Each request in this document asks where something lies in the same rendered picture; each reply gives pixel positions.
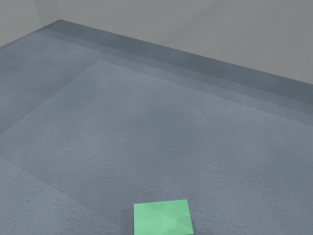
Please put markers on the carton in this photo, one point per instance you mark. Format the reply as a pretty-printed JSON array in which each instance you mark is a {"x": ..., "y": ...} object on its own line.
[{"x": 163, "y": 218}]

